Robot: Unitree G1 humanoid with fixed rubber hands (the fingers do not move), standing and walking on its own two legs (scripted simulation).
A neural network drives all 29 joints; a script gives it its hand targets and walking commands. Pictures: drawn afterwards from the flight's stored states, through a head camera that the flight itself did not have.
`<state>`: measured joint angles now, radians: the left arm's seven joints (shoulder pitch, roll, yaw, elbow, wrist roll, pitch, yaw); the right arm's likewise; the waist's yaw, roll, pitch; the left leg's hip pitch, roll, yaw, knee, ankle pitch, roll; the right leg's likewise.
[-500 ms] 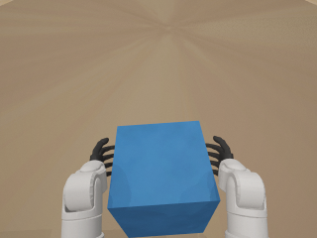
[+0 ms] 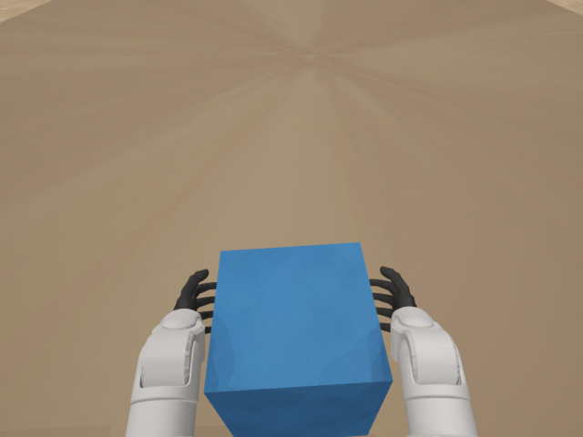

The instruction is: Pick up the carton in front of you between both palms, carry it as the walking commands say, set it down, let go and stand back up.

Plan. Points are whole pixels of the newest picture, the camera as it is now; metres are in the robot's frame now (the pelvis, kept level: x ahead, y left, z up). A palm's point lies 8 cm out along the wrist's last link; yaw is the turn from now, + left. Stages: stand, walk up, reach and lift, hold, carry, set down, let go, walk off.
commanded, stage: carry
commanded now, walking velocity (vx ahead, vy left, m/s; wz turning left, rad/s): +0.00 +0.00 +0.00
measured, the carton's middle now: (296, 346) +0.28 +0.00 -0.04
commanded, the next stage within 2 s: hold in 0.66 s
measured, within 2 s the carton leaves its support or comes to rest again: neither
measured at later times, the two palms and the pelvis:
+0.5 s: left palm (187, 318) +0.28 +0.15 +0.04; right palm (396, 316) +0.28 -0.14 +0.04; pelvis -0.01 +0.00 +0.00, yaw +0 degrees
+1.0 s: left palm (149, 353) +0.23 +0.19 +0.05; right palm (366, 308) +0.29 -0.10 +0.04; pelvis -0.02 -0.02 +0.01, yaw +11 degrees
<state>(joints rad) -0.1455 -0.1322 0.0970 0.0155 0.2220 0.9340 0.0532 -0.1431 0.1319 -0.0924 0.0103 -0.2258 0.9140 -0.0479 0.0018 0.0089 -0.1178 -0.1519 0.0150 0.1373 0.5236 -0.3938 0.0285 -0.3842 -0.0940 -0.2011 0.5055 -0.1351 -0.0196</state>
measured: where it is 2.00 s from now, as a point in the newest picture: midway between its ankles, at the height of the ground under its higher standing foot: outside the picture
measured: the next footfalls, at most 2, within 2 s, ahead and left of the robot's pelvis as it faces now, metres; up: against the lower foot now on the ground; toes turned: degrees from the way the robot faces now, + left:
none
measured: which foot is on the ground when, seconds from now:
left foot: down 0.00-1.00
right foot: down 0.00-1.00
